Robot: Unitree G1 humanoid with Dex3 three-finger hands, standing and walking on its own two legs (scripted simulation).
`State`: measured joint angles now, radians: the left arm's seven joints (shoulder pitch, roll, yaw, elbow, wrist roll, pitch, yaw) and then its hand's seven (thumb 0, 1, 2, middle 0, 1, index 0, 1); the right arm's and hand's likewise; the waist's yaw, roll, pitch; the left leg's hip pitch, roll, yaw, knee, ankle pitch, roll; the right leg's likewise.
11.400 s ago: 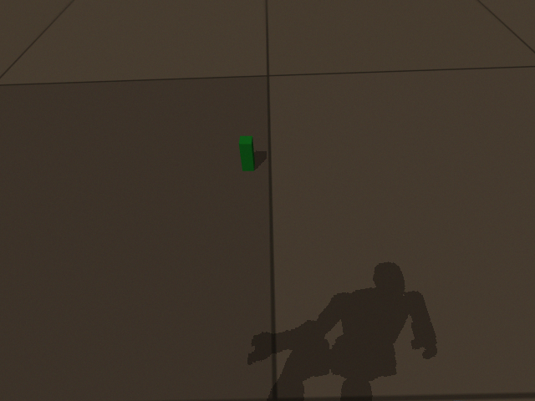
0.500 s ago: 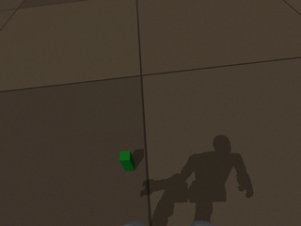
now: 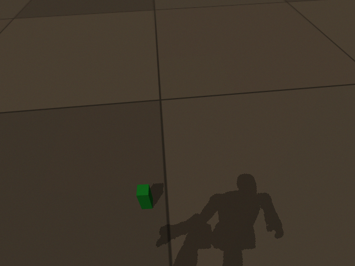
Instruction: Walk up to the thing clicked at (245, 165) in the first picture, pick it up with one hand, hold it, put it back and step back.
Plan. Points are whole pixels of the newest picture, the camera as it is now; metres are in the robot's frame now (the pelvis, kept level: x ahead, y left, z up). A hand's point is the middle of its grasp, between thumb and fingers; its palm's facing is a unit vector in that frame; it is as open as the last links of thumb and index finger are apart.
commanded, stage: stand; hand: left
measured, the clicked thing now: (145, 197) +0.55 +0.24 -0.68
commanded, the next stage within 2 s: walk up in 0.18 s
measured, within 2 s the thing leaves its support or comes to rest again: neither
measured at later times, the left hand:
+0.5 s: hand out of the picture +0.10 +0.28 -0.17, palm faces -0.02 -0.93 -0.38, open 7.4 cm
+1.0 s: hand out of the picture -0.03 +0.27 -0.17, palm faces -0.09 -0.92 -0.39, open 7.4 cm
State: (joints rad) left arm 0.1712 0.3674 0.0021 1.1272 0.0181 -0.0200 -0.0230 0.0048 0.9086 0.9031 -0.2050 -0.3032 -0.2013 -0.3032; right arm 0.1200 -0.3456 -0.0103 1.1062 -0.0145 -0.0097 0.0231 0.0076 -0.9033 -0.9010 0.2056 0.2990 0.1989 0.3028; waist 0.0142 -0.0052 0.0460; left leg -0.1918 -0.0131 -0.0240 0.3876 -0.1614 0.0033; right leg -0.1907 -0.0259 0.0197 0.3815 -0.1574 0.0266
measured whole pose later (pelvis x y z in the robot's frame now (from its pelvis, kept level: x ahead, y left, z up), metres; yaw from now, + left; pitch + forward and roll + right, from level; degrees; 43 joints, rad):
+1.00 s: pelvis -0.14 +0.01 -0.02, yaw -3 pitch -2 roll +0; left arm 0.13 0.36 0.06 0.88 0.03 0.04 0.00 0.01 0.91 0.90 -0.21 -0.30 -0.20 -0.30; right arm 0.09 -0.39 -0.04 0.90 0.00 0.06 -0.02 0.01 -0.90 -0.90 0.21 0.30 0.20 0.30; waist 0.00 0.02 0.19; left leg -0.46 -0.02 -0.05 0.91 -0.48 0.01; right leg -0.28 0.02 0.05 0.67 -0.36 -0.01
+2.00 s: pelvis -0.31 +0.01 -0.01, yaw +0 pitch -3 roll +0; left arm 0.20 0.40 0.07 0.95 0.02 0.02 -0.02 0.01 0.91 0.90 -0.21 -0.30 -0.20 -0.30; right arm 0.29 -0.34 -0.05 0.96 -0.03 -0.05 0.02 0.01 -0.90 -0.90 0.21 0.30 0.20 0.30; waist 0.00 -0.02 0.08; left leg -0.22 -0.02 -0.02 0.53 -0.27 0.03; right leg -0.33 -0.01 0.05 0.93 -0.50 -0.03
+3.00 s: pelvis -0.28 -0.01 +0.00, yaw +3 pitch -2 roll +0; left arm 0.10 0.35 0.01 1.13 0.01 -0.02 -0.01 0.01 0.91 0.90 -0.20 -0.30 -0.20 -0.30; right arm 0.06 -0.33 -0.01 1.09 -0.01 -0.02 0.01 0.01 -0.90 -0.90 0.21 0.30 0.20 0.30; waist 0.03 0.00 0.06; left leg -0.09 0.00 -0.02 0.38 -0.24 0.00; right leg -0.17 -0.05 -0.07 0.37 -0.15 0.02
